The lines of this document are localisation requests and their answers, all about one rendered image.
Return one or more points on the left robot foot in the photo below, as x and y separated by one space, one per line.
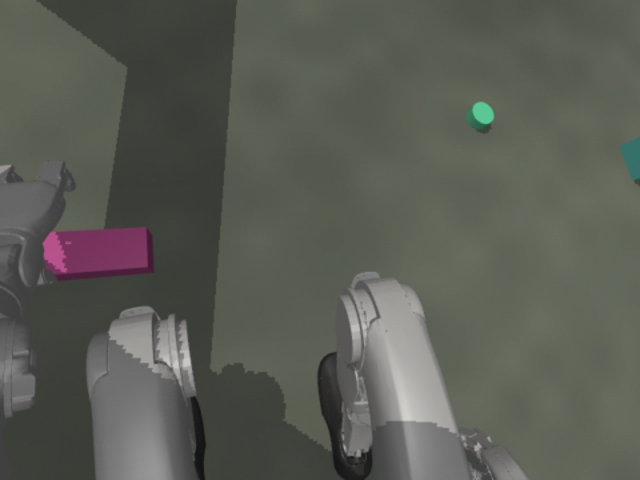
200 439

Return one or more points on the right robot hand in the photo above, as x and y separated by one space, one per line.
498 463

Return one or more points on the right robot foot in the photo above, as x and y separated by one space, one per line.
349 468

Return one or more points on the left robot hand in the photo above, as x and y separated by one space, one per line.
35 206

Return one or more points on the left robot arm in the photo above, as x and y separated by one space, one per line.
21 256

